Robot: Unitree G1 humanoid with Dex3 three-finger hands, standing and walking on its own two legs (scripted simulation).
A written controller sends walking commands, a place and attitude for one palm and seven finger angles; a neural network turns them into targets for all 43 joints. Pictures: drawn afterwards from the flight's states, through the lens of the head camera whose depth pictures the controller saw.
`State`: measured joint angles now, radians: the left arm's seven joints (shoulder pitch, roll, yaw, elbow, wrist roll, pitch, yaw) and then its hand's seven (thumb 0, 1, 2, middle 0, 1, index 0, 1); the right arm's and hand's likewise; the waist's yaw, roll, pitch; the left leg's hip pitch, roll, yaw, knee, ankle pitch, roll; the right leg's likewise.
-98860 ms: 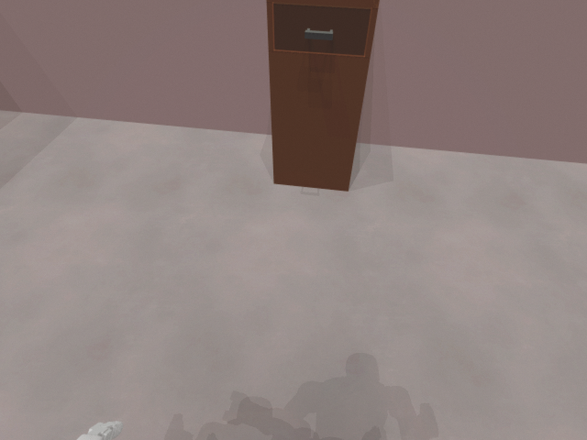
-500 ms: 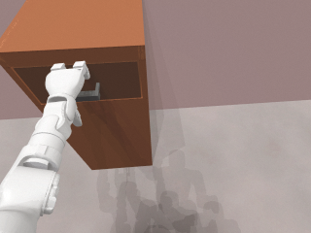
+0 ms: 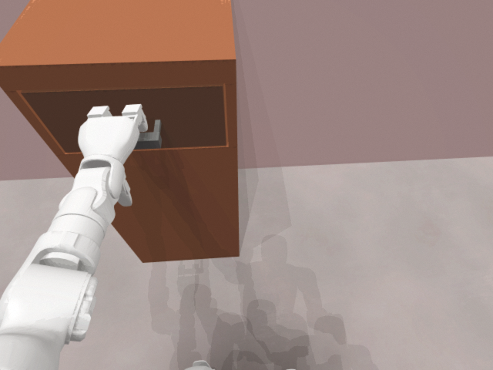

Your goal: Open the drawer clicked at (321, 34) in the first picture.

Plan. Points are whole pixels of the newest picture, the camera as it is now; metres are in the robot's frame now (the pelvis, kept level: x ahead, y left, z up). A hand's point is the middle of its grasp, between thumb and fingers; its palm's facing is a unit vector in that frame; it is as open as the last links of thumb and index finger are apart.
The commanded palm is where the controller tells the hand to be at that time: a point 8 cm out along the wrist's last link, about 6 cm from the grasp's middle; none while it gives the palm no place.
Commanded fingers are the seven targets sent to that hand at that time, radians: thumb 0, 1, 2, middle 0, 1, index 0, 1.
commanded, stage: lower the fingers behind the handle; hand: left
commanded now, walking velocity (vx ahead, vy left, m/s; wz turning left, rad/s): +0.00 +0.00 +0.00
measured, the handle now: (134, 133) +0.54 +0.20 +0.04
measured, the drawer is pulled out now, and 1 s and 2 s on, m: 0.00 0.00 0.00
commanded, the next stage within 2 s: lift the fingers back up to retry in 0.80 s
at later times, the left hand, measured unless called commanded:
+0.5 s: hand (123, 154) +0.48 +0.21 +0.05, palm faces -0.02 +0.00 -1.00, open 13.8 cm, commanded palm +0.46 +0.20 +0.07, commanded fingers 0.00 -0.50 0.30 -0.30 -1.20 -0.30 -1.20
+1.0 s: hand (123, 151) +0.48 +0.21 +0.05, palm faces -0.02 -0.01 -1.00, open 13.8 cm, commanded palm +0.47 +0.21 +0.09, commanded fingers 0.00 -0.50 0.30 -0.30 -1.20 -0.30 -1.20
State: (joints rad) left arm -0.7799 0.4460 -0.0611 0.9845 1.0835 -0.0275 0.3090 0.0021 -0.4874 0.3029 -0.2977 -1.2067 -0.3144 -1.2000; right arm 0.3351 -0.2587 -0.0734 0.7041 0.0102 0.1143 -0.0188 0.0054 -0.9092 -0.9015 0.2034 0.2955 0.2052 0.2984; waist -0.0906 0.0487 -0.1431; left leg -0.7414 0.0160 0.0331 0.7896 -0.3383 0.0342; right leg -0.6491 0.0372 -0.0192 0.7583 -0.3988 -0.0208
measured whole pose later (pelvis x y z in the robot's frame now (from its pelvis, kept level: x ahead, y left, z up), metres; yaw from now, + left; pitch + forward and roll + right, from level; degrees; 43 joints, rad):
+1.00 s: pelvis -0.02 +0.00 -0.01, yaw +0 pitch +19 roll -2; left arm -0.91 0.50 -0.09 1.08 1.07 0.00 0.27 0.00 -0.49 0.30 -0.30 -1.38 -0.31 -1.20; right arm 0.38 -0.25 -0.03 0.68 0.03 0.11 -0.04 0.00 -0.91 -0.90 0.20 0.30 0.21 0.30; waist -0.12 0.05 -0.15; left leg -0.85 0.02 0.03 0.86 -0.34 0.04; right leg -0.76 0.05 -0.03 0.83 -0.40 -0.02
